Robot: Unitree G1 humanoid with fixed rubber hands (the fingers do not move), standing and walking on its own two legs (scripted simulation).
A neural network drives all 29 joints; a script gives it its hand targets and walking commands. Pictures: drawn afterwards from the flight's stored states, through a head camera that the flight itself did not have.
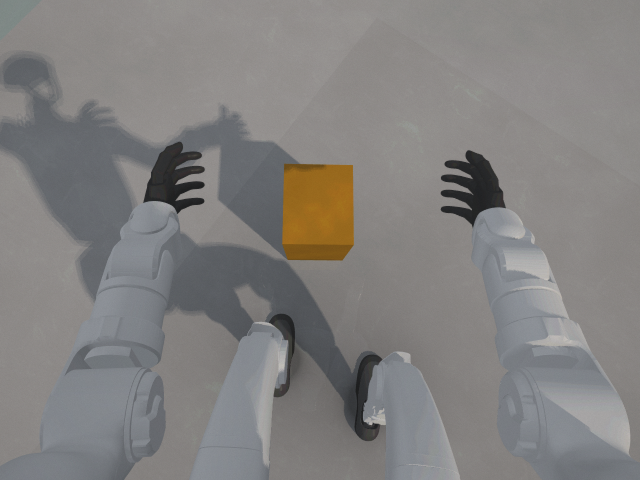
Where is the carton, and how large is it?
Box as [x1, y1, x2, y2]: [282, 164, 353, 259]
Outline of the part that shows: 284,164 282,244 287,258 342,259 353,244 352,165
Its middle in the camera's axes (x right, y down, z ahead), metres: -0.01 -0.05 +0.95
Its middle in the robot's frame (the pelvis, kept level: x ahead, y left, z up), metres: +0.51 +0.05 -0.55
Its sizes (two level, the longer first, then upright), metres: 0.177 0.150 0.256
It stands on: the floor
